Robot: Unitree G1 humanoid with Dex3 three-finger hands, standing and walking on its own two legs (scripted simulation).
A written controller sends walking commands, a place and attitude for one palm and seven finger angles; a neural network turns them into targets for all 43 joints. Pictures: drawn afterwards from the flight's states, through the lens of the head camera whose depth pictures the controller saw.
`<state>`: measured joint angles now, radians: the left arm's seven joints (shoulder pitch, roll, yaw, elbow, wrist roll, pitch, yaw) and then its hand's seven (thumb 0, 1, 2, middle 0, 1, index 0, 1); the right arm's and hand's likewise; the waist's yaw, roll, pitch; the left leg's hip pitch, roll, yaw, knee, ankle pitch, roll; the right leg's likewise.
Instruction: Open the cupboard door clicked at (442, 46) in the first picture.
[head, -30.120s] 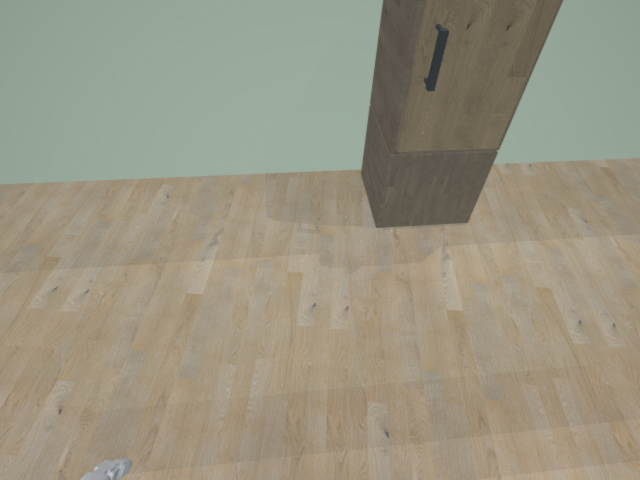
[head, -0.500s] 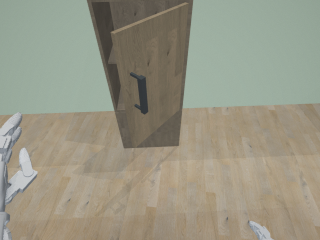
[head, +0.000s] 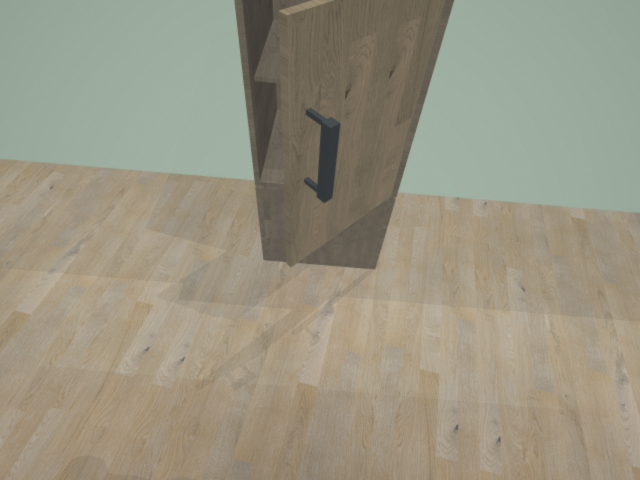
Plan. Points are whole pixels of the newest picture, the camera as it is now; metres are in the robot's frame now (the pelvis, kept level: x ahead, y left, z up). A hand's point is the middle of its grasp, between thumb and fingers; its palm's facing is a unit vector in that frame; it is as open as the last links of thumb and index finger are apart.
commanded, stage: let the arm hang, fingers relaxed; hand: left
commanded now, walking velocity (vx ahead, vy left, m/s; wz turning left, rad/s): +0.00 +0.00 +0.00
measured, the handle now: (319, 157) +0.63 +0.06 +0.01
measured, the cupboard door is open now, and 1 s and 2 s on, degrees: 47 47 47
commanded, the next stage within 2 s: look to check the result in 0.70 s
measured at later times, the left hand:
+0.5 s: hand out of the picture +0.01 +0.21 -0.16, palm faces -0.02 -0.97 -0.23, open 7.3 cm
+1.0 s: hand out of the picture -0.02 +0.21 -0.16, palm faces -0.02 -0.97 -0.22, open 7.3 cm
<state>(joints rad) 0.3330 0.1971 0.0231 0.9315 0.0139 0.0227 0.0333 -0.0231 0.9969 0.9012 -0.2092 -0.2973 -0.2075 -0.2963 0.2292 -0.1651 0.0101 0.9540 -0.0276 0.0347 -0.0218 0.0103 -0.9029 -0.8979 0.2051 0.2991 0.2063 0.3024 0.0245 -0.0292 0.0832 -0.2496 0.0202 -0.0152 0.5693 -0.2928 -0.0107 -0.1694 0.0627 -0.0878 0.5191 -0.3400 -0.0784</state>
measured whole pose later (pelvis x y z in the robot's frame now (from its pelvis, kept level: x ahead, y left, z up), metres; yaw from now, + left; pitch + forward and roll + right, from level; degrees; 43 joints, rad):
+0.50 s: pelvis -0.02 +0.03 +0.01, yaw -2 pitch -2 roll +0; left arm 0.23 0.17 0.00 1.13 0.01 -0.01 0.03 0.00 0.91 0.90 -0.20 -0.30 -0.20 -0.30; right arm 0.27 -0.16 0.01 1.15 -0.02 0.01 -0.03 0.01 -0.90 -0.90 0.20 0.30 0.20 0.30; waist -0.01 0.03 0.03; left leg -0.16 -0.02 0.04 0.37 -0.18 0.03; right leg -0.12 0.02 -0.04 0.38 -0.23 -0.04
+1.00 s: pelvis -0.02 +0.03 +0.01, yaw -2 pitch -2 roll +0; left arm 0.27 0.17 0.00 1.17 0.01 -0.01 0.03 0.00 0.91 0.90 -0.20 -0.30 -0.20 -0.30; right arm 0.26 -0.17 0.00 1.15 -0.02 0.00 -0.03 0.01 -0.90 -0.90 0.20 0.30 0.20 0.30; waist 0.00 0.02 0.05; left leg -0.16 -0.02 0.04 0.37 -0.18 0.03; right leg -0.12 0.03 -0.03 0.37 -0.23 -0.04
